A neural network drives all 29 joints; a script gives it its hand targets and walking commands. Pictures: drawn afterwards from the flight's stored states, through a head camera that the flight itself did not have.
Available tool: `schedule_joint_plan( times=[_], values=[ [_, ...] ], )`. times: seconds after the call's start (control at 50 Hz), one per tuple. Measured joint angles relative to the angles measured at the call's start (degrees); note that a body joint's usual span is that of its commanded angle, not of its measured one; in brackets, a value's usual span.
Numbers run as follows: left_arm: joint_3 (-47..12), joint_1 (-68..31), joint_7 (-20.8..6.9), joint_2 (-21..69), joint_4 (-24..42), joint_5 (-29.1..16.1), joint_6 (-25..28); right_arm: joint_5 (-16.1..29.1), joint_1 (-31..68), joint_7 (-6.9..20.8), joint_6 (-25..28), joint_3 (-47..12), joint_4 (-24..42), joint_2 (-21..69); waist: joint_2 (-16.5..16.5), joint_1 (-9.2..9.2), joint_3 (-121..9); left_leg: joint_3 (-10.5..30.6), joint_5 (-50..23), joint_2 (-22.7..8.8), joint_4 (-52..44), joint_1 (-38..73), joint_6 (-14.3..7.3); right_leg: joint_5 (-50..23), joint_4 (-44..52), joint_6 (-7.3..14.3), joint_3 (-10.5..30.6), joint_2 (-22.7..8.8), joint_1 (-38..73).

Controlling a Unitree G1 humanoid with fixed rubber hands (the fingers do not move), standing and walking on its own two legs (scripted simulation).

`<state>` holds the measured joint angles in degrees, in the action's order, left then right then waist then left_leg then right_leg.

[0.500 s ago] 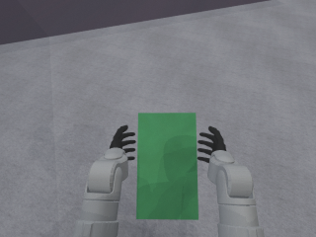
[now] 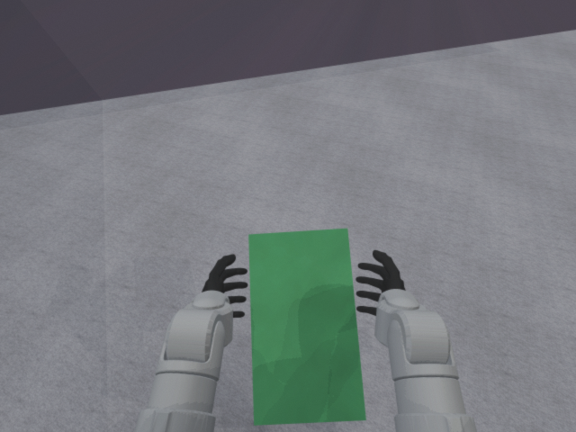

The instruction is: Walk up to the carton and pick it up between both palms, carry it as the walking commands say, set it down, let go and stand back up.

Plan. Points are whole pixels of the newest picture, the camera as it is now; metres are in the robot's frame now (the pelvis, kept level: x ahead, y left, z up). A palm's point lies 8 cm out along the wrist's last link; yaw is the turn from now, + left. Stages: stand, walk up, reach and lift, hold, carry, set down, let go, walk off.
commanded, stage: carry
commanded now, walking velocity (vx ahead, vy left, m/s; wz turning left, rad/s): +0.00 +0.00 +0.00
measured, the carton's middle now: (303, 318) +0.33 -0.01 -0.05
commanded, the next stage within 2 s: hold in 0.72 s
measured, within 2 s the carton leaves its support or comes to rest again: neither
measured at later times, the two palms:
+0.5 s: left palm (209, 325) +0.26 +0.13 +0.04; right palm (387, 321) +0.27 -0.12 +0.05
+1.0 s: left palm (211, 310) +0.28 +0.12 +0.06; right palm (389, 316) +0.28 -0.12 +0.05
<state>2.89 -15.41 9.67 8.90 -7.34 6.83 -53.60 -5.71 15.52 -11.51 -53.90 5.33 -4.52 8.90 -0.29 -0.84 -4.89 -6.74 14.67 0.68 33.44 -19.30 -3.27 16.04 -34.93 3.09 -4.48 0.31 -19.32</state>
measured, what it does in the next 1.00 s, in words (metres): stands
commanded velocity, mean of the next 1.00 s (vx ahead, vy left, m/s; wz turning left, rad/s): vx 0.00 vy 0.00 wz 0.00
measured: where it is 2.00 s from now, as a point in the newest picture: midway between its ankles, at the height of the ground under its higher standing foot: outside the picture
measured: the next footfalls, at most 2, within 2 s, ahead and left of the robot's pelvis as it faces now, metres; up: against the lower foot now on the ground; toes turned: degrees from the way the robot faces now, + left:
none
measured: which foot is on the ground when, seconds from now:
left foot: down 0.00-1.00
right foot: down 0.00-1.00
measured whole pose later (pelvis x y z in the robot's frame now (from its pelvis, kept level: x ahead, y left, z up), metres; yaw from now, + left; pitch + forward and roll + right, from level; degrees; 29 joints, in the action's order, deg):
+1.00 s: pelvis -0.03 +0.00 +0.00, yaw +0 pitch -2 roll +0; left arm 10.4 -23.8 8.4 11.6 -24.7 12.7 -43.0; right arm -14.0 20.2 -5.7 -40.1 13.2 -21.5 10.2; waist -0.4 -1.6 -4.9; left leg -6.5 11.0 0.3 31.4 -19.1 -3.6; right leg 11.7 -31.5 2.7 -4.6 0.9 -18.4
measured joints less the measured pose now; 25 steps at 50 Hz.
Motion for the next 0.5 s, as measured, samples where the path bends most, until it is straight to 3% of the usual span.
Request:
schedule_joint_plan(
  times=[0.18,0.5],
  values=[
    [0.44,-0.17,-1.53,0.02,-5.21,2.10,3.13,-2.81,0.27,1.62,3.79,0.43,-6.00,0.06,0.00,0.00,-0.04,0.00,-1.68,-0.01,-0.71,0.00,-0.38,-2.02,1.28,-0.01,-0.09,0.03,0.27],
    [1.26,-0.33,-2.59,0.05,-9.22,3.69,7.26,-4.35,0.74,2.88,8.02,1.15,-10.41,0.17,0.00,0.00,-0.04,0.00,-2.65,-0.24,-1.58,0.00,-0.51,-3.32,2.77,-0.16,-0.10,0.32,0.53]
  ],
)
